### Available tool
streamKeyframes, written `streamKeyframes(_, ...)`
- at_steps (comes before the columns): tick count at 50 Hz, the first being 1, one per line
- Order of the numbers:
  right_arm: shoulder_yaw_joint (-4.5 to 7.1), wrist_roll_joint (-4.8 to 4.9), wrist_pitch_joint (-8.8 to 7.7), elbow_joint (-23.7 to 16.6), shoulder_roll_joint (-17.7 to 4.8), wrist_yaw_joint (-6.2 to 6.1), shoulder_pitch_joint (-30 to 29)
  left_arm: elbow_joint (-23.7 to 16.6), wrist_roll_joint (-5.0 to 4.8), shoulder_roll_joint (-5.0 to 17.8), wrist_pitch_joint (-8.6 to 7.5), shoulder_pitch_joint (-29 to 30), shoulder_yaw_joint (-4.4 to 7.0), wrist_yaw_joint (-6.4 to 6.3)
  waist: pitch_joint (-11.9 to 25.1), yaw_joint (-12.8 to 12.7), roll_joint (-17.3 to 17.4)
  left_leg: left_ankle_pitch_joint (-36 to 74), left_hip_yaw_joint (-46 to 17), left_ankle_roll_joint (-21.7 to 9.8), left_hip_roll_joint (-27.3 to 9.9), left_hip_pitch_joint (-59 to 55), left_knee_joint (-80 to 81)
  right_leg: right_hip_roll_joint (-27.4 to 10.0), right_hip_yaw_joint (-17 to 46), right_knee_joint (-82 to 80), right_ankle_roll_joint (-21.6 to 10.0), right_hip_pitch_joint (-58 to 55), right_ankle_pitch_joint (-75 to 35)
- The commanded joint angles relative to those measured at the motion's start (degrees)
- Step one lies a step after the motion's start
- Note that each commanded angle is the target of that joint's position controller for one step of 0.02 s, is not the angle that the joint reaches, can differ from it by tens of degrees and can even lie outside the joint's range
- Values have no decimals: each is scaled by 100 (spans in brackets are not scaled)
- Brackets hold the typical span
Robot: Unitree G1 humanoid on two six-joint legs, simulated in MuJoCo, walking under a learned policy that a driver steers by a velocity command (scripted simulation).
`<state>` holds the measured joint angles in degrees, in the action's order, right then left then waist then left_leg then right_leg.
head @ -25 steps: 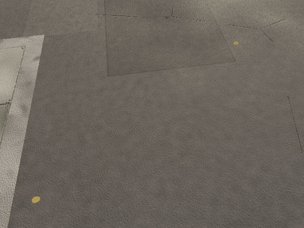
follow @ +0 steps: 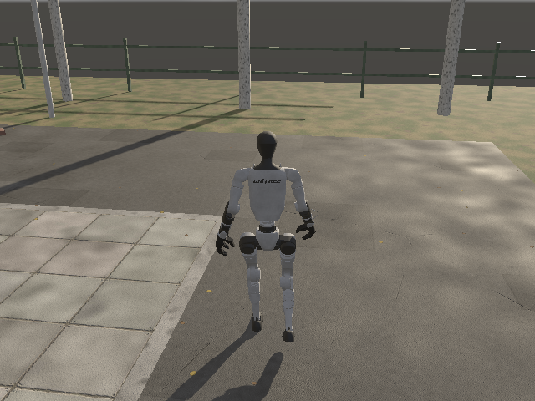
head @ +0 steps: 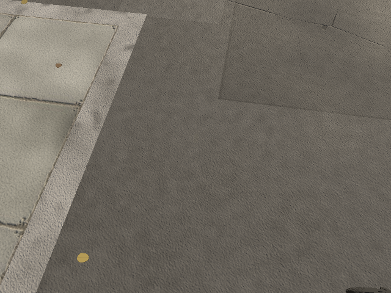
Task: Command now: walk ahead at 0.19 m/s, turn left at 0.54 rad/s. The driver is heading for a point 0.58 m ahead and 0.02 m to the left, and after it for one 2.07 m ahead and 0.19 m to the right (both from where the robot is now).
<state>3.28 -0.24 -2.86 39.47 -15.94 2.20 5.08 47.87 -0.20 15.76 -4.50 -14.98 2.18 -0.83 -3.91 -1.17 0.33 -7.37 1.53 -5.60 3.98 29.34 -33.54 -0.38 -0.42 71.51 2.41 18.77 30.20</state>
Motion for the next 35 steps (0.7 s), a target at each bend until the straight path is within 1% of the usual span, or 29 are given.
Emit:
streamKeyframes(1,233,134,34,-365,-703,-121,573,-630,31,780,-63,121,179,-99,1459,254,-204,3132,-2183,-1315,-1730,-2755,1108,-364,565,458,26,2061,-299)
streamKeyframes(2,231,81,65,-408,-716,-129,448,-666,51,802,53,13,211,-129,1212,53,-94,2923,-2052,-1273,-1585,-2027,1305,-399,565,187,43,1653,-437)
streamKeyframes(3,256,16,82,-449,-776,-122,376,-699,76,744,146,-89,219,-145,1115,-70,42,2901,-1978,-1257,-1472,-1565,1424,-354,515,-55,75,1377,-519)
streamKeyframes(5,301,-20,78,-462,-884,-148,351,-723,104,546,223,-195,176,-191,1149,-157,224,3318,-1715,-1223,-1303,-1205,1418,-253,419,-669,180,1179,-712)
streamKeyframes(7,333,11,126,-467,-974,-217,411,-788,133,518,261,-54,167,-236,1321,-112,291,3246,-1721,-1151,-1248,-1237,1318,-164,448,-1126,276,1217,-998)
streamKeyframes(8,340,40,171,-482,-996,-257,412,-822,131,526,285,38,168,-245,1395,-84,341,2881,-1776,-1081,-1214,-1261,1292,-143,487,-1302,303,1229,-1170)
streamKeyframes(10,340,88,276,-537,-997,-333,375,-915,103,535,332,303,171,-243,1383,-4,450,1674,-1939,-893,-1095,-1216,1317,-83,552,-1708,317,1229,-1481)
streamKeyframes(11,322,86,322,-559,-964,-365,347,-942,80,532,348,396,170,-231,1341,31,521,1087,-1988,-816,-1072,-1215,1342,-80,562,-1913,313,1228,-1600)
streamKeyframes(13,289,49,379,-573,-897,-401,371,-1010,55,517,346,586,161,-197,1222,145,678,359,-2124,-747,-1065,-1182,1348,-83,554,-2322,286,1114,-1676)
streamKeyframes(14,274,27,393,-562,-871,-402,407,-1042,50,520,327,644,160,-178,1185,190,750,278,-2193,-743,-1087,-1200,1302,-77,539,-2509,264,1011,-1618)
streamKeyframes(17,206,-5,413,-530,-774,-364,511,-1113,36,531,229,671,169,-103,1182,246,860,901,-2429,-730,-1203,-1457,946,-15,437,-3214,118,586,-1333)
streamKeyframes(18,165,17,419,-535,-709,-357,461,-1095,36,478,188,558,168,-70,1183,138,835,1098,-2438,-644,-1150,-1487,773,10,370,-3810,19,252,-1589)
streamKeyframes(19,119,52,426,-523,-614,-361,468,-1057,54,445,146,408,169,-36,1126,11,781,993,-2390,-453,-994,-1386,619,-23,335,-4667,-117,-249,-2294)
streamKeyframes(20,63,10,406,-509,-455,-366,702,-1090,153,706,124,345,218,-36,1152,101,443,273,-2209,-134,-729,-1088,281,-604,804,-4903,-338,-819,-3012)
streamKeyframes(21,16,-88,355,-518,-275,-346,1119,-1207,254,1143,159,506,297,-69,1140,512,-898,-1626,-1434,222,18,-488,-577,-1618,1800,-4897,-920,-1243,-4586)
streamKeyframes(22,83,-61,295,-632,-524,-340,836,-1071,322,840,180,426,243,-53,1027,362,-1630,-2438,-935,493,109,-176,-961,-2137,2545,-5132,-1725,-901,-4663)
streamKeyframes(23,180,-41,283,-625,-852,-348,592,-1107,263,671,165,404,205,-38,985,138,-1328,-2619,-954,665,-79,-143,-1640,-2085,2579,-5179,-1878,-902,-4491)
streamKeyframes(24,230,10,320,-585,-878,-353,473,-1082,189,705,170,407,230,-46,973,79,-1080,-2566,-892,780,-74,61,-2101,-1898,2330,-5098,-1759,-1050,-4433)
streamKeyframes(25,239,18,401,-486,-788,-365,534,-1109,117,741,179,478,234,-52,922,103,-876,-2519,-859,903,-139,114,-2422,-1725,2041,-5024,-1634,-1052,-4508)
streamKeyframes(26,205,8,462,-448,-641,-361,611,-1103,61,737,199,608,233,-59,883,168,-779,-2351,-851,978,-253,37,-2403,-1614,1825,-4974,-1515,-983,-4567)
streamKeyframes(27,137,21,493,-397,-406,-348,674,-1099,62,685,239,718,218,-53,866,242,-731,-2233,-690,1017,-284,-240,-2045,-1362,1463,-4936,-1367,-816,-4657)
streamKeyframes(28,68,33,496,-375,-205,-334,655,-1090,72,620,284,785,208,-37,867,233,-832,-2099,-497,1037,-284,-546,-1567,-1130,1163,-4891,-1262,-714,-4703)
streamKeyframes(29,22,44,485,-383,-85,-319,546,-1056,76,568,325,713,202,-26,917,141,-994,-1942,-380,1041,-287,-760,-1117,-1032,1042,-4844,-1248,-774,-4727)
streamKeyframes(30,26,68,479,-376,-90,-307,493,-1011,72,559,357,600,202,-20,979,71,-1126,-1724,-306,1038,-277,-939,-714,-1020,1033,-4796,-1283,-877,-4692)
streamKeyframes(31,47,88,477,-341,-130,-298,528,-985,51,560,380,557,199,-14,1017,83,-1185,-1371,-240,1006,-265,-1161,-200,-1007,1032,-4729,-1289,-926,-4524)
streamKeyframes(32,59,86,470,-273,-139,-286,631,-972,9,535,393,575,185,-7,1010,165,-1168,-738,-146,925,-231,-1485,570,-951,1002,-4663,-1222,-885,-4196)
streamKeyframes(33,66,45,466,-251,-193,-275,608,-922,-18,488,378,424,167,0,960,142,-1088,-182,-185,815,-237,-1809,1114,-882,1015,-4671,-1053,-771,-3726)
streamKeyframes(34,87,-37,466,-313,-369,-289,576,-876,19,441,329,260,141,19,1009,86,-875,239,-509,675,-492,-2239,1124,-824,1029,-4666,-774,-486,-3037)
streamKeyframes(35,150,-94,472,-371,-711,-331,600,-907,141,368,258,173,106,68,1061,-85,-208,1162,-951,440,-981,-2518,837,-533,730,-4379,-496,-133,-2369)
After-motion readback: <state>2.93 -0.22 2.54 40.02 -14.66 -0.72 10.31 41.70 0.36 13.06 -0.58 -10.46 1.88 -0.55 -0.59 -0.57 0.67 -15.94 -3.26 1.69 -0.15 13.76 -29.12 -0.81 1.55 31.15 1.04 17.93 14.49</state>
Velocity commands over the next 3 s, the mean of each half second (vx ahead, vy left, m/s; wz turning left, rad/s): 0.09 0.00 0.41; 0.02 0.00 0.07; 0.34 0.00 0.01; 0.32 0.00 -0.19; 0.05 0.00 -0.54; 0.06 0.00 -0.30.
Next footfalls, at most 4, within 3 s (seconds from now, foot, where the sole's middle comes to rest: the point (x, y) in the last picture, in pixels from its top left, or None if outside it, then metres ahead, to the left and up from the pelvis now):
0.40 right None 0.19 -0.15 -0.76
0.68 left None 0.10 0.10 -0.76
1.68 left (154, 261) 0.51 0.18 -0.76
2.20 right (219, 229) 0.62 -0.04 -0.76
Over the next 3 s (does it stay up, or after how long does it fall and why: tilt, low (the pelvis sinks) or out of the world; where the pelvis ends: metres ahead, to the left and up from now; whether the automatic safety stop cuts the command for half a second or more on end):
stays up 0.57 0.08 0.02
